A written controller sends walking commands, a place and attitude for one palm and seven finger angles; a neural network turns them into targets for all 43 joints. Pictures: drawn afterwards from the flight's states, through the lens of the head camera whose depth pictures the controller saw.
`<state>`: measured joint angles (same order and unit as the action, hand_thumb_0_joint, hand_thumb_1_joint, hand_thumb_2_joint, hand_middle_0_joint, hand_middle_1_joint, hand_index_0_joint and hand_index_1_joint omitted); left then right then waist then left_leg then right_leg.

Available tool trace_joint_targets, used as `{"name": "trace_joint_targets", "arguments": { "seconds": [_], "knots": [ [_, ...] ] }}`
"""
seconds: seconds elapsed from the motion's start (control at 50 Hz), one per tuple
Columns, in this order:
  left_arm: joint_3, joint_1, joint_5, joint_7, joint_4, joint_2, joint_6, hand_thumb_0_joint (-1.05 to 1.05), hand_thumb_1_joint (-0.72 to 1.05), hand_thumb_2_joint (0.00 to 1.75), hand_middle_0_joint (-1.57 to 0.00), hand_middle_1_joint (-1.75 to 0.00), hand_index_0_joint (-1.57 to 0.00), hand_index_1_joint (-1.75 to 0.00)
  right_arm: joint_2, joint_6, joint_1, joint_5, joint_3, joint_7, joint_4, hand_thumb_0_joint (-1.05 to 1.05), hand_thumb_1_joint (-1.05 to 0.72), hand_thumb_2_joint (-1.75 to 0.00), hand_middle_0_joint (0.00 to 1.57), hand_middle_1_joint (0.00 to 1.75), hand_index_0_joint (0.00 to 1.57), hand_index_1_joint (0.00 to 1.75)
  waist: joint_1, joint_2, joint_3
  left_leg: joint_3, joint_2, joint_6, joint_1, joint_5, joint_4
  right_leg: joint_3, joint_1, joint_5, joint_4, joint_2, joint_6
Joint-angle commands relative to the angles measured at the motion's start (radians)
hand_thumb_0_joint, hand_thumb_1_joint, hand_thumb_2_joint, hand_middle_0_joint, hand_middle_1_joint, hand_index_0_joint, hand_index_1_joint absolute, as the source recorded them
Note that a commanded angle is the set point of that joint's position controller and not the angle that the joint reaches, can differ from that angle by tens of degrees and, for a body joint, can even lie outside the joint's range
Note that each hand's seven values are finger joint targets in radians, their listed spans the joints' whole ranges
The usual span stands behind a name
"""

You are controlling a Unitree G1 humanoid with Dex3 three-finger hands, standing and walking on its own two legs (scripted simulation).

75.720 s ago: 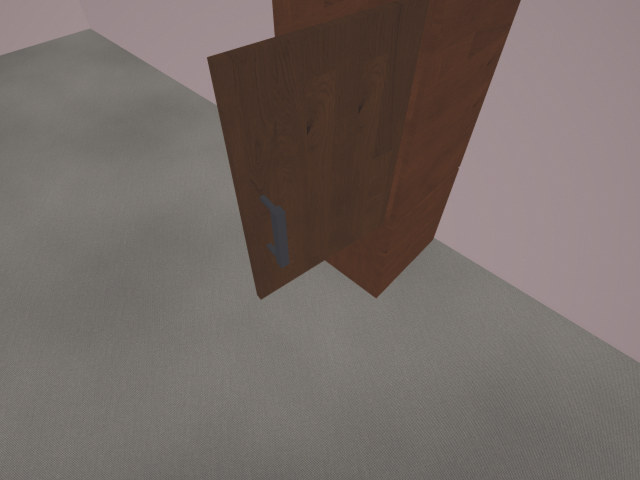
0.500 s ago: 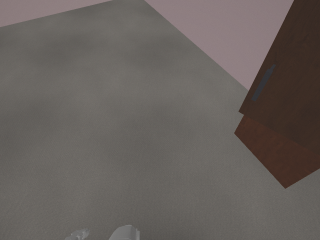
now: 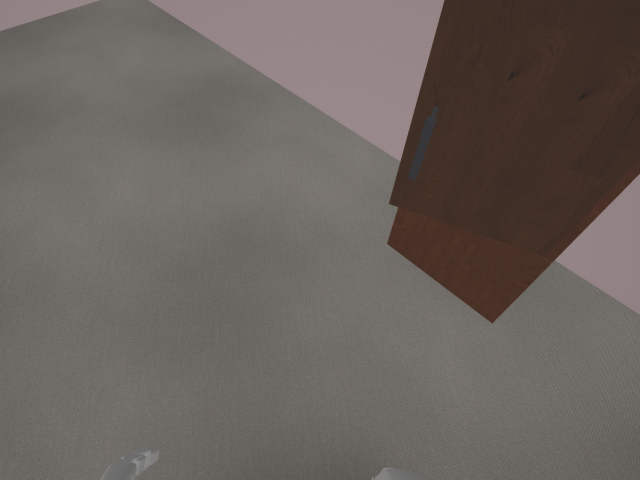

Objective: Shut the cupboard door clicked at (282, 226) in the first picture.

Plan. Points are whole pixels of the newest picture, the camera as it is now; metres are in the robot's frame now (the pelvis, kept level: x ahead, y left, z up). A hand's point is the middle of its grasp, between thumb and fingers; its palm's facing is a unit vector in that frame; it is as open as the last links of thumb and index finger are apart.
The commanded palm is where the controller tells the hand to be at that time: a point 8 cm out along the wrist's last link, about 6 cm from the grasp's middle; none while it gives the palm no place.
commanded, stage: turn to face it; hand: left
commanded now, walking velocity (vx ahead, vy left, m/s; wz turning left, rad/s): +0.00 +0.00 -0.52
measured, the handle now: (423, 144) +0.77 -0.19 -0.10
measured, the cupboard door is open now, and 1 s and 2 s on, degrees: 21 21 21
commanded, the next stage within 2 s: take the last steps up to it in 0.50 s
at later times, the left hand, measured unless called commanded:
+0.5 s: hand (197, 477) +0.14 +0.18 -0.18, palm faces -0.17 -0.97 -0.19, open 7.4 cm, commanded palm none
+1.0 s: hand (251, 443) +0.18 +0.11 -0.16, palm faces -0.31 -0.93 -0.20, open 7.4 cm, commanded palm none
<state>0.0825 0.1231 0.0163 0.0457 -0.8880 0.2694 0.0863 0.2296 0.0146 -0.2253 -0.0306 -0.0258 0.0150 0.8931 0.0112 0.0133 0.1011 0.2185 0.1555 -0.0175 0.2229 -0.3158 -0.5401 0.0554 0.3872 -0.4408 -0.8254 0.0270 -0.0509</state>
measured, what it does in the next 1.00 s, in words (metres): steps on the spot, turning right: right foot, then left foot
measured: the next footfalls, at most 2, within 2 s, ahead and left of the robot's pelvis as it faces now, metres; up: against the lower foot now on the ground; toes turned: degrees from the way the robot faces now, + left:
right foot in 0.06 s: +0.04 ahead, -0.14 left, +0.00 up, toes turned -6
left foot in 0.46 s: +0.10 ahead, +0.10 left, +0.00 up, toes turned -9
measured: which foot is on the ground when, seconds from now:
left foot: down 0.00-0.06, up 0.08-0.44, down 0.46-0.88, up 0.90-1.00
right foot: up 0.00-0.04, down 0.06-0.46, up 0.48-0.86, down 0.88-1.00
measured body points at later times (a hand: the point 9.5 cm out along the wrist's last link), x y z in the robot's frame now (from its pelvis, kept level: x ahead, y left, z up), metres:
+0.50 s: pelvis +0.03 +0.00 -0.01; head +0.06 +0.02 +0.44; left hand +0.15 +0.23 -0.17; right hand +0.06 -0.27 -0.13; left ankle +0.06 +0.10 -0.74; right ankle -0.01 -0.13 -0.73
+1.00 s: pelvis +0.06 -0.05 +0.00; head +0.07 -0.06 +0.45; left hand +0.20 +0.16 -0.14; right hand -0.05 -0.29 -0.15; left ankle +0.08 +0.07 -0.68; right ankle -0.01 -0.13 -0.74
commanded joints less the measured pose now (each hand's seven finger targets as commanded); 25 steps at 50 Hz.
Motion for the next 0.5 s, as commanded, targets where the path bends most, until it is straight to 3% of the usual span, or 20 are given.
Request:
{"name": "trace_joint_targets", "arguments": {
  "seconds": [0.0,0.02,0.04,0.06,0.08,0.1,0.14,0.18,0.24,0.26,0.32,0.36,0.4,0.42,0.44,0.46,0.48],
  "knots": [
    [0.009,0.037,0.003,-0.006,0.074,0.067,-0.044,0.0,0.9,0.9,-0.2,-0.3,-0.2,-0.3,0.235,-0.009,-0.02,0.007,-0.075,0.007,-0.044,0.0,-0.9,-0.9,0.2,0.3,0.2,0.3,-0.019,0.166,-0.173,-0.081,0.183,0.059,-0.057,0.502,-0.026,0.057,-0.2,0.222,0.328,-0.037,0.043],
    [0.02,0.122,0.008,-0.015,0.054,0.126,-0.054,0.0,0.9,0.9,-0.2,-0.3,-0.2,-0.3,0.212,-0.008,-0.008,0.017,-0.074,0.001,-0.057,0.0,-0.9,-0.9,0.2,0.3,0.2,0.3,-0.062,0.038,-0.21,-0.035,0.133,0.004,0.062,0.36,-0.165,-0.057,-0.367,0.372,0.431,0.052,0.081],
    [0.04,0.185,0.016,-0.03,0.033,0.239,-0.067,0.0,0.9,0.9,-0.2,-0.3,-0.2,-0.3,0.119,-0.005,0.041,0.021,-0.049,-0.002,-0.104,0.0,-0.9,-0.9,0.2,0.3,0.2,0.3,-0.099,-0.317,-0.197,0.015,-0.036,-0.06,0.348,-0.244,-0.392,-0.409,-0.502,0.706,0.485,0.314,0.191],
    [0.04,0.224,0.0,-0.042,0.023,0.268,-0.065,0.0,0.9,0.9,-0.2,-0.3,-0.2,-0.3,0.141,0.01,0.063,0.019,-0.04,0.009,-0.127,0.0,-0.9,-0.9,0.2,0.3,0.2,0.3,-0.111,-0.254,-0.184,-0.127,-0.059,-0.067,0.379,-0.358,-0.547,-0.452,-0.403,0.881,0.462,0.401,0.277],
    [0.046,0.179,0.003,-0.057,0.027,0.245,-0.065,0.0,0.9,0.9,-0.2,-0.3,-0.2,-0.3,0.13,0.016,0.073,0.021,-0.038,0.021,-0.11,0.0,-0.9,-0.9,0.2,0.3,0.2,0.3,-0.083,-0.28,-0.184,-0.196,-0.051,-0.064,0.437,-0.32,-0.626,-0.448,-0.409,0.835,0.462,0.35,0.295],
    [0.037,0.128,0.0,-0.061,0.038,0.209,-0.064,0.0,0.9,0.9,-0.2,-0.3,-0.2,-0.3,0.143,0.015,0.076,0.02,-0.04,0.022,-0.095,0.0,-0.9,-0.9,0.2,0.3,0.2,0.3,-0.067,-0.267,-0.161,-0.223,-0.04,-0.067,0.457,-0.256,-0.66,-0.416,-0.391,0.755,0.462,0.316,0.288],
    [0.015,0.054,-0.004,-0.06,0.062,0.152,-0.067,0.0,0.9,0.9,-0.2,-0.3,-0.2,-0.3,0.134,0.019,0.049,0.013,-0.041,0.009,-0.065,0.0,-0.9,-0.9,0.2,0.3,0.2,0.3,-0.02,-0.188,-0.166,-0.216,-0.037,-0.079,0.385,-0.128,-0.633,-0.284,-0.315,0.707,0.453,0.226,0.243],
    [0.013,0.032,0.002,-0.061,0.07,0.146,-0.072,0.0,0.9,0.9,-0.2,-0.3,-0.2,-0.3,0.117,0.022,0.009,0.012,-0.037,0.003,-0.048,0.0,-0.9,-0.9,0.2,0.3,0.2,0.3,-0.001,-0.162,-0.187,-0.192,-0.051,-0.083,0.324,-0.084,-0.557,-0.242,-0.277,0.651,0.461,0.198,0.232],
    [0.013,0.06,0.004,-0.054,0.055,0.151,-0.072,0.0,0.9,0.9,-0.2,-0.3,-0.2,-0.3,0.112,0.025,0.037,0.011,-0.038,-0.001,-0.054,0.0,-0.9,-0.9,0.2,0.3,0.2,0.3,-0.018,-0.158,-0.148,-0.183,-0.081,-0.08,0.304,-0.072,-0.469,-0.293,-0.233,0.533,0.494,0.187,0.239],
    [0.016,0.055,0.009,-0.057,0.052,0.151,-0.073,0.0,0.9,0.9,-0.2,-0.3,-0.2,-0.3,0.109,0.021,0.024,0.013,-0.038,-0.001,-0.054,0.0,-0.9,-0.9,0.2,0.3,0.2,0.3,-0.01,-0.157,-0.158,-0.186,-0.082,-0.078,0.302,-0.077,-0.436,-0.3,-0.257,0.51,0.494,0.196,0.244],
    [0.02,0.073,0.01,-0.055,0.045,0.159,-0.07,0.0,0.9,0.9,-0.2,-0.3,-0.2,-0.3,0.101,0.012,0.052,0.018,-0.033,0.001,-0.063,0.0,-0.9,-0.9,0.2,0.3,0.2,0.3,-0.027,-0.177,-0.141,-0.172,-0.102,-0.069,0.242,-0.098,-0.289,-0.341,-0.229,0.53,0.478,0.194,0.251],
    [0.024,0.06,0.011,-0.057,0.038,0.156,-0.068,0.0,0.9,0.9,-0.2,-0.3,-0.2,-0.3,0.093,0.005,0.017,0.022,-0.031,0.006,-0.053,0.0,-0.9,-0.9,0.2,0.3,0.2,0.3,-0.01,-0.161,-0.148,-0.168,-0.118,-0.061,0.152,-0.06,-0.149,-0.36,-0.202,0.539,0.442,0.19,0.235],
    [0.02,0.031,0.0,-0.057,0.038,0.14,-0.062,0.0,0.9,0.9,-0.2,-0.3,-0.2,-0.3,0.096,-0.007,-0.071,0.021,-0.029,0.013,-0.02,0.0,-0.9,-0.9,0.2,0.3,0.2,0.3,0.033,-0.144,-0.163,-0.167,-0.122,-0.047,-0.042,0.123,0.078,-0.337,-0.1,0.455,0.374,0.134,0.168],
    [0.01,0.046,-0.006,-0.054,0.048,0.093,-0.056,0.0,0.9,0.9,-0.2,-0.3,-0.2,-0.3,0.148,-0.018,-0.097,0.016,-0.034,0.016,-0.015,0.0,-0.9,-0.9,0.2,0.3,0.2,0.3,0.032,-0.006,-0.176,-0.29,-0.01,-0.006,-0.136,0.166,0.177,-0.274,-0.004,0.313,0.282,0.048,0.114],
    [0.0,0.088,-0.012,-0.047,0.054,0.036,-0.051,0.0,0.9,0.9,-0.2,-0.3,-0.2,-0.3,0.236,-0.022,-0.101,0.003,-0.048,0.018,-0.023,0.0,-0.9,-0.9,0.2,0.3,0.2,0.3,0.018,0.237,-0.169,-0.51,0.202,0.095,-0.156,0.26,0.23,-0.152,0.091,0.022,0.116,-0.07,0.058],
    [-0.003,0.061,-0.003,-0.045,0.071,0.055,-0.053,0.0,0.9,0.9,-0.2,-0.3,-0.2,-0.3,0.252,-0.017,-0.104,0.001,-0.047,0.024,-0.04,0.0,-0.9,-0.9,0.2,0.3,0.2,0.3,0.028,0.213,-0.128,-0.588,0.294,0.179,-0.072,0.326,0.251,-0.108,0.099,-0.153,-0.06,-0.067,0.041],
    [0.004,0.051,0.006,-0.047,0.052,0.061,-0.046,0.0,0.9,0.9,-0.2,-0.3,-0.2,-0.3,0.229,-0.024,-0.095,-0.006,-0.042,0.032,-0.027,0.0,-0.9,-0.9,0.2,0.3,0.2,0.3,0.027,0.236,-0.141,-0.567,0.272,0.185,-0.073,0.431,0.25,-0.138,0.12,-0.153,-0.193,-0.05,0.032]
  ]
}}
